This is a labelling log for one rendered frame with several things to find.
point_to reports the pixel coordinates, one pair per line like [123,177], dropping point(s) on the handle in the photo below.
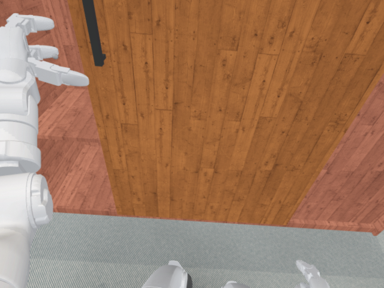
[94,37]

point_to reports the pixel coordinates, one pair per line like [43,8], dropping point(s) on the right robot hand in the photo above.
[312,275]

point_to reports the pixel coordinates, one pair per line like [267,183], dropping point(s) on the left robot upper arm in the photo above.
[25,205]

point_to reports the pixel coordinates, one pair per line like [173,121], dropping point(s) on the left robot shin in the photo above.
[176,263]

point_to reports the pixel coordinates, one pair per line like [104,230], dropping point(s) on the robot left thigh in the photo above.
[167,276]

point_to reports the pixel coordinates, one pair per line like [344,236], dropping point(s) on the left robot hand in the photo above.
[13,44]

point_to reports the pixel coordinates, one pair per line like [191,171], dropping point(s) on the wardrobe door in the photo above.
[226,110]
[350,187]

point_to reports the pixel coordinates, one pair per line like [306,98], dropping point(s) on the robot left forearm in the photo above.
[19,97]

